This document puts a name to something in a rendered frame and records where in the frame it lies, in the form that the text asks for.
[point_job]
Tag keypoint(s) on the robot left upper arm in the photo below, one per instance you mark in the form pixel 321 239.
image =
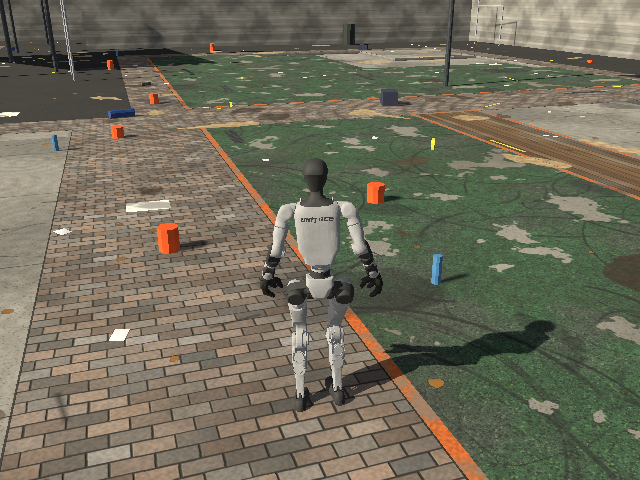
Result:
pixel 285 213

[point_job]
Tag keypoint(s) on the right robot thigh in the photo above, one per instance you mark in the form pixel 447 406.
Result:
pixel 343 295

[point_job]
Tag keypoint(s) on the right robot forearm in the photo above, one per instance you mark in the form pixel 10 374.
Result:
pixel 368 263

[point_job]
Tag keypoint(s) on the humanoid robot head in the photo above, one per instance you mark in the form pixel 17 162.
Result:
pixel 315 174

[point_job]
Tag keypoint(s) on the robot left hand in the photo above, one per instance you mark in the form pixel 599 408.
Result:
pixel 272 283

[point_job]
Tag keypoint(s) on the robot right hand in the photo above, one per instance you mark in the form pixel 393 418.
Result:
pixel 373 281

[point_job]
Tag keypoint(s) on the left robot forearm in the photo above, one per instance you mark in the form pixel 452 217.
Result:
pixel 270 265

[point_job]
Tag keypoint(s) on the robot right upper arm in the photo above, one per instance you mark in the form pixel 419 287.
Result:
pixel 349 210

